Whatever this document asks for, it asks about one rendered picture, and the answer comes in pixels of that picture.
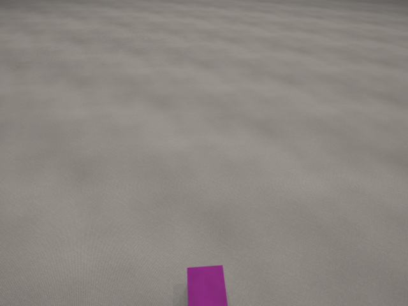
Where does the carton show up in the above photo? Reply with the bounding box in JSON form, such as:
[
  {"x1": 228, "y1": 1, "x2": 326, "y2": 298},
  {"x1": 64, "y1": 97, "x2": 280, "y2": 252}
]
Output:
[{"x1": 187, "y1": 265, "x2": 228, "y2": 306}]

